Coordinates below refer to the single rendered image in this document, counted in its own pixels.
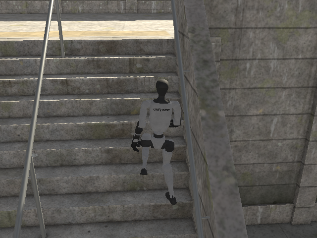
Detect stairs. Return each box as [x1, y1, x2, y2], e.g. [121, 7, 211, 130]
[0, 39, 197, 238]

